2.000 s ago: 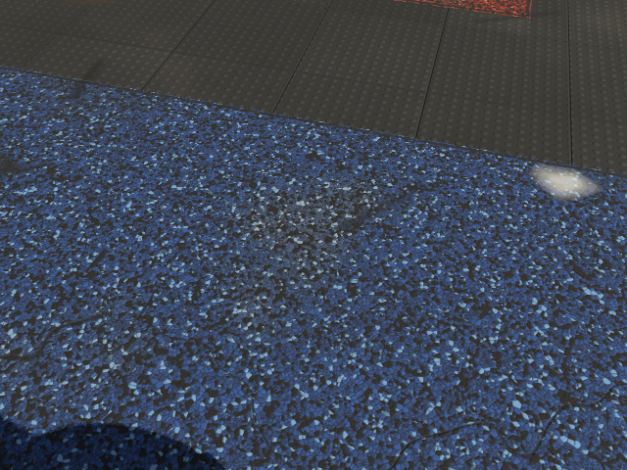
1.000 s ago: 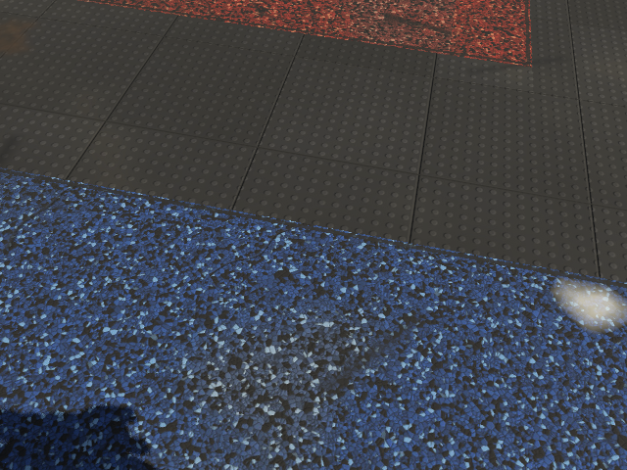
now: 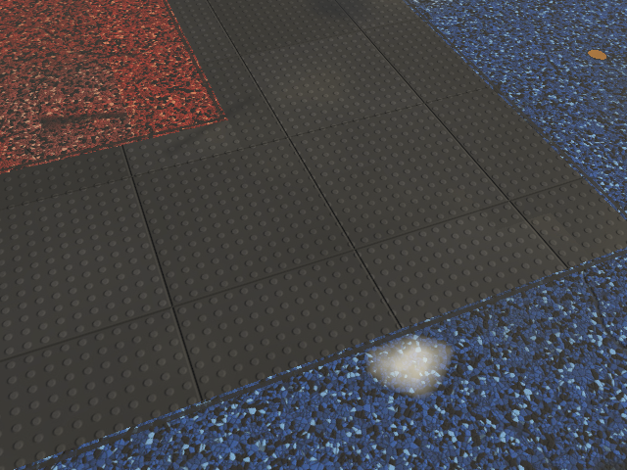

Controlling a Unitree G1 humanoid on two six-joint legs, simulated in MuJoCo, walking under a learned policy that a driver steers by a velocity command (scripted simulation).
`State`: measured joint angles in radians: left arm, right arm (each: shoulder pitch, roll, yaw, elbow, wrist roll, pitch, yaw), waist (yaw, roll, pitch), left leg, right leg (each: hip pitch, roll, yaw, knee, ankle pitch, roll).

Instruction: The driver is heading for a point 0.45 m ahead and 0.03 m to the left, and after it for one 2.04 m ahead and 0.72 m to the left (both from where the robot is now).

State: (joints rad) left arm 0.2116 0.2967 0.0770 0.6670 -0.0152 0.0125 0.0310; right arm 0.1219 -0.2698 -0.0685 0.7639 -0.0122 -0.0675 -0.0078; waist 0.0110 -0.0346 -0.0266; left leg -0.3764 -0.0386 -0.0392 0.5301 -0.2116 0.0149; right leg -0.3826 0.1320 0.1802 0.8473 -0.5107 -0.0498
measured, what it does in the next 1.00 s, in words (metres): walks ahead: right foot, then left foot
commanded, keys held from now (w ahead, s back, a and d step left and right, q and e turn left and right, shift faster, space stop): w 0.42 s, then w+q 0.58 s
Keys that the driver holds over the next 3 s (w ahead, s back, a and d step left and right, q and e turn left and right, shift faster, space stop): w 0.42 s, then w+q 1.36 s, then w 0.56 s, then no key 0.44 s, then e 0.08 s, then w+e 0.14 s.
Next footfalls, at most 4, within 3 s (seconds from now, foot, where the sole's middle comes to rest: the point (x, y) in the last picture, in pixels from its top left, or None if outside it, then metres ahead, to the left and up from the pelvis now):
0.36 right None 0.21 -0.17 -0.77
0.88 left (302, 444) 0.55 0.05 -0.77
1.36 right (360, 322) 0.86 -0.09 -0.77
1.88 left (209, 289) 0.95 0.29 -0.77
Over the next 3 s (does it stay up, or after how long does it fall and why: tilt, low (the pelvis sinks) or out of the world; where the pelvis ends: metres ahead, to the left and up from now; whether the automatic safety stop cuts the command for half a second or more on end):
stays up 1.23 0.40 0.00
